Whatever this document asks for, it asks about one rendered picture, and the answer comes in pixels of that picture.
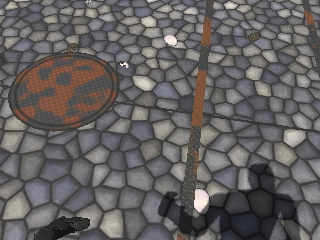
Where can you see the left robot hand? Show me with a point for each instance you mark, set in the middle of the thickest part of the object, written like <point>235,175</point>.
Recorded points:
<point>62,227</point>

